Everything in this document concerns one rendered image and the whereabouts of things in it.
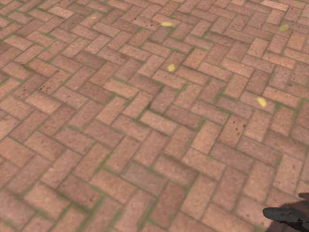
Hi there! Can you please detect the robot right hand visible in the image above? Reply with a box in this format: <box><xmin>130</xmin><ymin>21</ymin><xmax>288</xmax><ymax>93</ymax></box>
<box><xmin>263</xmin><ymin>207</ymin><xmax>309</xmax><ymax>232</ymax></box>

